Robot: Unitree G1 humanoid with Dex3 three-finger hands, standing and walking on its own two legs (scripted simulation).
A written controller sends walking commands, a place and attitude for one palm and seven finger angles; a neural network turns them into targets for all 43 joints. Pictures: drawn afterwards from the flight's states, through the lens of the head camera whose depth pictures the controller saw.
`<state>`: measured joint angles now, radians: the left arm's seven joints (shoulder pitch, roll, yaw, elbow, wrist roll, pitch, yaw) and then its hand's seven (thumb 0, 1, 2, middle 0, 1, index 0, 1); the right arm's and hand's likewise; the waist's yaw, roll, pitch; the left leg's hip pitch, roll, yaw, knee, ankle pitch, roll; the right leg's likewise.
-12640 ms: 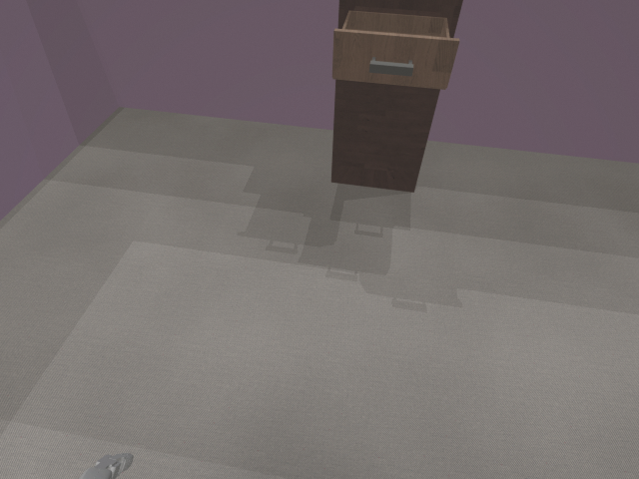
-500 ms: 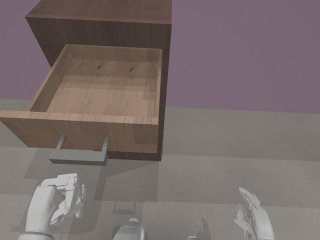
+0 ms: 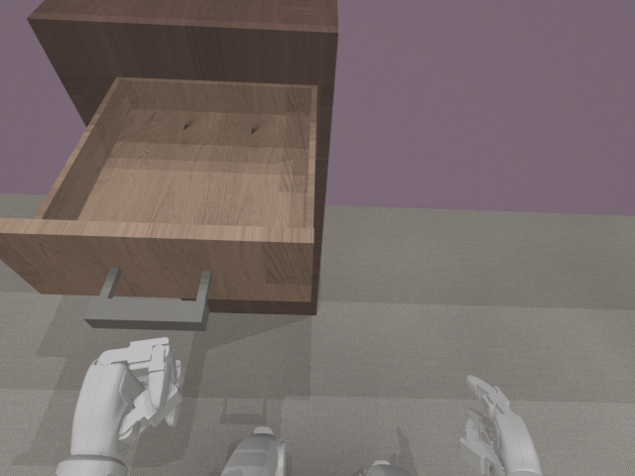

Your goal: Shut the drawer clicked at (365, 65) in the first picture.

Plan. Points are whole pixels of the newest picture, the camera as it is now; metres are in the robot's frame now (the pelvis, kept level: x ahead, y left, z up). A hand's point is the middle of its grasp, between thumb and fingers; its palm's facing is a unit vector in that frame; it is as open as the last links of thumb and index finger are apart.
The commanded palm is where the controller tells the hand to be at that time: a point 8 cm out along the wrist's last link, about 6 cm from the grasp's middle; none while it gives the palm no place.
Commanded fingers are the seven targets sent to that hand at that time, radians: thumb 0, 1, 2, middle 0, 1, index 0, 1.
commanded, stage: bring the fist close to the handle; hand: left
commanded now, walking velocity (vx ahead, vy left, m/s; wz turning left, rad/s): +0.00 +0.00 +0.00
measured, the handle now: (154, 296) +0.31 +0.21 +0.06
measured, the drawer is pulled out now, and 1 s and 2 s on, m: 0.29 0.23 0.11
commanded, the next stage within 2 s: push the drawer shut in 0.10 s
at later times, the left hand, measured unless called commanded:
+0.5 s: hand (186, 368) +0.23 +0.16 +0.05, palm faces +0.04 -1.00 -0.08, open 3.3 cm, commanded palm +0.22 +0.22 +0.06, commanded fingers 0.00 0.90 0.90 -1.40 -1.60 -1.40 -1.60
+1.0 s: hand (189, 318) +0.29 +0.17 +0.05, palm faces +0.01 -1.00 -0.05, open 3.0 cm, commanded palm +0.27 +0.22 +0.06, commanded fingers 0.00 0.90 0.90 -1.40 -1.60 -1.40 -1.60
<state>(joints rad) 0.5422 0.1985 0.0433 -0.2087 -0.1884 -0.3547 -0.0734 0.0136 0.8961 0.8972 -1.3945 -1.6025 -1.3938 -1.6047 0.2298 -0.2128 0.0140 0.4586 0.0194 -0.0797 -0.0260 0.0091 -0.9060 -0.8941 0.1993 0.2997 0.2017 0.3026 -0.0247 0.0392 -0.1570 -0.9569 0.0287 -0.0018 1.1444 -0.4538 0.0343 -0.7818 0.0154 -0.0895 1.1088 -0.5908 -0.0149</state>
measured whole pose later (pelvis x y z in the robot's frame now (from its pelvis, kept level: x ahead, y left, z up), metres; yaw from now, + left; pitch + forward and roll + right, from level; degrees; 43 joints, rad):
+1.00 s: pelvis -0.01 -0.02 +0.01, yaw +0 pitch +15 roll -3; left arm 0.10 0.27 0.16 0.18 -0.25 -0.35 -0.17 0.00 0.79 0.90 -1.40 -1.60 -1.39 -1.60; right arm 0.22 -0.25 0.02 0.58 0.03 -0.11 -0.06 0.01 -0.91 -0.89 0.20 0.30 0.20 0.30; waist -0.04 0.04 -0.13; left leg -0.95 0.04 -0.02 1.10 -0.42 0.01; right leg -0.78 0.03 -0.10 1.08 -0.57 -0.04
